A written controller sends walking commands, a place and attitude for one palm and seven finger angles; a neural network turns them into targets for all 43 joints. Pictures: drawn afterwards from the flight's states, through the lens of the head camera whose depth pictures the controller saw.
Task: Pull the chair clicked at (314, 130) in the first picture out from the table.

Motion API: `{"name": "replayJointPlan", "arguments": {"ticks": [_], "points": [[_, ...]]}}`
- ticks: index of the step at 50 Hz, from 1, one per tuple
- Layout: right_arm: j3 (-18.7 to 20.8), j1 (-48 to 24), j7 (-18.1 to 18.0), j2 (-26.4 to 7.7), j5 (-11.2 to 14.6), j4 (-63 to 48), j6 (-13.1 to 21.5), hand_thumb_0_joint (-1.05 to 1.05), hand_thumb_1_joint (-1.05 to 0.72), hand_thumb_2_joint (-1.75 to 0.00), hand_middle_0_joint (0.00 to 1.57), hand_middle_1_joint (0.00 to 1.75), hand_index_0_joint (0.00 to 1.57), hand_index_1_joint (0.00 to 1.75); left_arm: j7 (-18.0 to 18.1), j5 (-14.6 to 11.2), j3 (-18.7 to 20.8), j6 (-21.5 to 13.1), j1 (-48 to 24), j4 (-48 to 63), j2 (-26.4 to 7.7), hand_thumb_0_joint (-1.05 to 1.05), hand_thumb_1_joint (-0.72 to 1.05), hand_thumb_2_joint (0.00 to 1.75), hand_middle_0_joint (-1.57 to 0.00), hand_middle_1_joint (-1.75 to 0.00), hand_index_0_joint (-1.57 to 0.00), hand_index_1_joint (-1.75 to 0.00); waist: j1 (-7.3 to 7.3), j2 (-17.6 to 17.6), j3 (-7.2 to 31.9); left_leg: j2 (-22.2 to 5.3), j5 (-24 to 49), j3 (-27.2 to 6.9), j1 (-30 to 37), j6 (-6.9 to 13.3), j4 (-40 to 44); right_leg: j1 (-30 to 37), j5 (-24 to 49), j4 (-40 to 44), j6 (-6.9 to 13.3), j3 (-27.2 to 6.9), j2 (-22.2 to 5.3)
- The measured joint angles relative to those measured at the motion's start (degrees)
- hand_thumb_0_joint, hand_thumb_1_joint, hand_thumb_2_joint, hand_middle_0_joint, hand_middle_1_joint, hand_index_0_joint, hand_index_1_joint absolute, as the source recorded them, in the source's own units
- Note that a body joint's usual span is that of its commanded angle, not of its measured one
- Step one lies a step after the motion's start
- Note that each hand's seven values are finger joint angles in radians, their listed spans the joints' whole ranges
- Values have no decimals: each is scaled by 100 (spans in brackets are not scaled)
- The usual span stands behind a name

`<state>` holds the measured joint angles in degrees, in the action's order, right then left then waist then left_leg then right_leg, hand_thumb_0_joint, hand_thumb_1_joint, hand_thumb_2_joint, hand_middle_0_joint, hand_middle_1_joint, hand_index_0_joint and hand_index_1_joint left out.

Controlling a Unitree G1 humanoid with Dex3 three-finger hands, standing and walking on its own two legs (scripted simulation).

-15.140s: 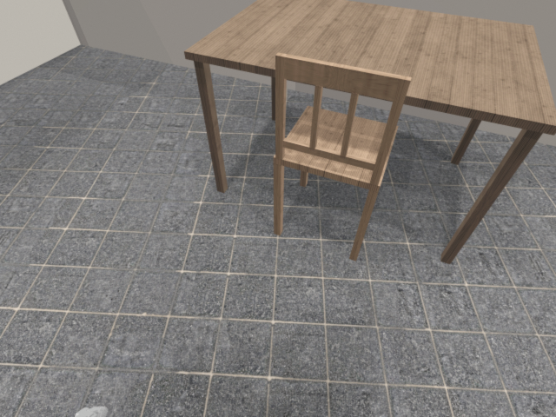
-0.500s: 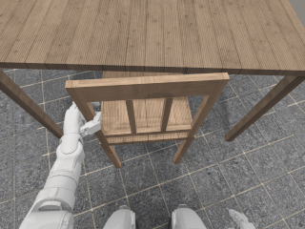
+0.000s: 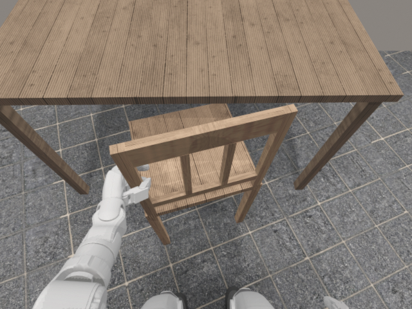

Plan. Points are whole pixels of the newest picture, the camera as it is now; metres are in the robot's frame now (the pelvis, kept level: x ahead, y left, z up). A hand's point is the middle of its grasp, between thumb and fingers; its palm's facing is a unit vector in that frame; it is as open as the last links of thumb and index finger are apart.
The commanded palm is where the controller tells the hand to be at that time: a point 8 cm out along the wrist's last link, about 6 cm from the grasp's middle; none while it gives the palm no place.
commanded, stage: step backward, pulling the chair out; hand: left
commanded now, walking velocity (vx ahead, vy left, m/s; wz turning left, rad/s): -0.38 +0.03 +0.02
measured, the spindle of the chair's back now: (186, 174) +0.42 +0.05 -0.11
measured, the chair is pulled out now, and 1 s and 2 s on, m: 0.07 0.15 0.35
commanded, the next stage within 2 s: none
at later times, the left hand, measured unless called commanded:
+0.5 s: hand (143, 215) +0.30 +0.13 -0.07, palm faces +0.08 -0.98 -0.19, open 5.8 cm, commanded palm +0.30 +0.18 -0.06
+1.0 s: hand (142, 232) +0.26 +0.13 -0.07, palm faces -0.02 -0.98 -0.19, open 5.8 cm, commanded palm +0.25 +0.18 -0.06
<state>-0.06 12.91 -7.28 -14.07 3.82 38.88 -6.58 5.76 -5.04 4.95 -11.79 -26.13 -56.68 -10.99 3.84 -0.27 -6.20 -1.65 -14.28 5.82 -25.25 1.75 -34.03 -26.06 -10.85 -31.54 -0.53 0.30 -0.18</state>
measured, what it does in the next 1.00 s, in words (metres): walks backwards: left foot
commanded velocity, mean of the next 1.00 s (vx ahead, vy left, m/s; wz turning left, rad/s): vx -0.38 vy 0.00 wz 0.00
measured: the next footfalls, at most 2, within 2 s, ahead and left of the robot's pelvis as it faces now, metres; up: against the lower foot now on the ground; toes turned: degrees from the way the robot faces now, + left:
left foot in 0.74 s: -0.07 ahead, +0.17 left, +0.00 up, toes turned +2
right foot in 1.20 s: -0.05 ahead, -0.10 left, +0.00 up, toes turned -5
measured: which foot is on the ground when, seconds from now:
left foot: down 0.00-0.52, up 0.54-0.72, down 0.74-1.00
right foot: down 0.00-1.00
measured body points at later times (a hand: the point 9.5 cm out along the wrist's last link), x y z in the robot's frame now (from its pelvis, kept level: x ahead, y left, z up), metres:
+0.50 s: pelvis -0.05 -0.01 -0.02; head +0.01 -0.02 +0.43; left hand +0.29 +0.19 -0.05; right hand +0.04 -0.27 -0.15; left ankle +0.03 +0.10 -0.73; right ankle +0.05 -0.13 -0.73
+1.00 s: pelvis -0.10 +0.02 -0.01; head -0.02 +0.01 +0.43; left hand +0.26 +0.18 -0.05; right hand -0.01 -0.23 -0.14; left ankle -0.11 +0.17 -0.73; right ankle +0.00 -0.12 -0.73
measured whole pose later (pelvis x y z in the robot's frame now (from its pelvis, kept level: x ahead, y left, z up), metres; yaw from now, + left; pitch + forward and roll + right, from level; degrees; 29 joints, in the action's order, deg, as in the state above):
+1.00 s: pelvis -0.10 +0.02 -0.01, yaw +0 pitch +2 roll +0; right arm 0.1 10.7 -5.2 -12.9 2.7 40.7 -2.4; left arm 6.3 -1.8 1.5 -8.6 -29.3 -55.7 -8.8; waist 4.1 -1.1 -9.9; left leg -4.2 -22.0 0.3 -20.1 -3.7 -39.4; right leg -27.6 -7.8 -33.6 -0.8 3.2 -3.5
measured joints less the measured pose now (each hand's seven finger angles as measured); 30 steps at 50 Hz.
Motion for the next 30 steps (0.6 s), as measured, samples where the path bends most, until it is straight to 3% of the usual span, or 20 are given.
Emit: {"name": "replayJointPlan", "arguments": {"ticks": [10, 13, 18, 24, 26, 30], "points": [[-19, -40, -29, -78, 62, 237, 361, 1, -90, -90, 21, 30, 20, 30, 105, 9, -164, -159, -25, -290, 194, 5, 63, 68, -29, -115, -49, -145, -38, -83, -48, 26, 179, -69, -69, -59, -22, -14, 220, 29, 26, 73, -36], [-13, 24, -48, -146, 69, 289, 479, 1, -90, -90, 21, 30, 20, 30, 123, 40, -259, -183, -9, -322, 234, 5, 63, 68, -28, -115, -49, -145, -57, -62, -35, 63, 314, -39, -44, 11, 43, -9, 275, 43, -10, 54, -74], [-44, 85, -73, -109, 19, 260, 572, 1, -90, -90, 21, 30, 20, 30, 89, 71, -329, -112, 3, -263, 184, 4, 62, 68, -28, -115, -49, -145, -155, 39, -59, 86, 331, 74, -27, 104, -9, -199, -372, -454, 54, 61, -180], [-130, -21, -15, 82, -51, 230, 617, 1, -90, -90, 21, 30, 20, 30, 41, 125, -223, -3, -72, -261, 33, 3, 59, 70, -30, -116, -49, -145, -177, 59, -180, 23, 182, 83, -122, 3, -435, -269, 61, -724, 107, 147, -220], [-131, -66, 16, 96, -44, 236, 639, 1, -90, -90, 21, 30, 20, 30, 63, 140, -185, -20, -64, -258, 15, 2, 58, 70, -31, -117, -49, -145, -138, 24, -176, 50, -345, 7, -274, -99, -716, -353, 4, -824, 134, 170, -233], [-79, -177, 120, 2, -40, 362, 681, 1, -90, -90, 21, 30, 20, 30, 163, 112, -89, 33, -80, -216, 136, 3, 59, 70, -29, -117, -49, -145, -104, 85, -262, 396, -1530, -490, -406, -340, -1861, -305, 204, -533, 125, 90, -363]]}}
